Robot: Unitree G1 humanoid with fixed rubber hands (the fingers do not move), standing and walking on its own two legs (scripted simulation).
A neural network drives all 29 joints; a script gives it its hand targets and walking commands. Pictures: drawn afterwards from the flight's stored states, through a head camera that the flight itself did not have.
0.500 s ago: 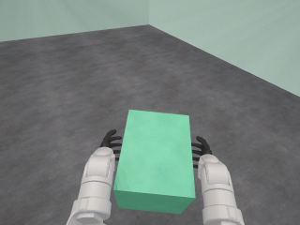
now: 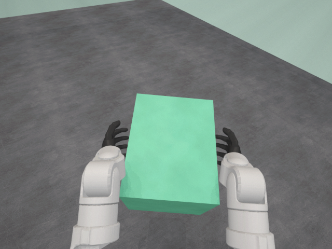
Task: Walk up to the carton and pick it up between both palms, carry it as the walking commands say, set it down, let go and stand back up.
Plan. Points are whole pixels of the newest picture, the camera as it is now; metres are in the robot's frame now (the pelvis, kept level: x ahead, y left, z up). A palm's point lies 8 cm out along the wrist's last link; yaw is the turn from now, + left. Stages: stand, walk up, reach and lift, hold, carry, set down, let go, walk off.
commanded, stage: carry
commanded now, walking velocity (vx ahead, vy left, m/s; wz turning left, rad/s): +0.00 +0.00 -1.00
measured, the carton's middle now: (169, 156) +0.35 +0.01 +0.03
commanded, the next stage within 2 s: none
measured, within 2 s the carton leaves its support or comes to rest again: neither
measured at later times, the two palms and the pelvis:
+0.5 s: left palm (183, 135) +0.36 -0.02 +0.11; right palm (306, 182) +0.25 -0.27 +0.11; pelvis -0.02 -0.02 +0.01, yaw -25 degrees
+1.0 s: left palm (265, 161) +0.31 -0.21 +0.09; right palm out of the picture +0.10 -0.38 +0.10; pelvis -0.01 -0.03 -0.01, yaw -53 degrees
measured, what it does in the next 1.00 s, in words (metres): steps on the spot, turning right: right foot, then left foot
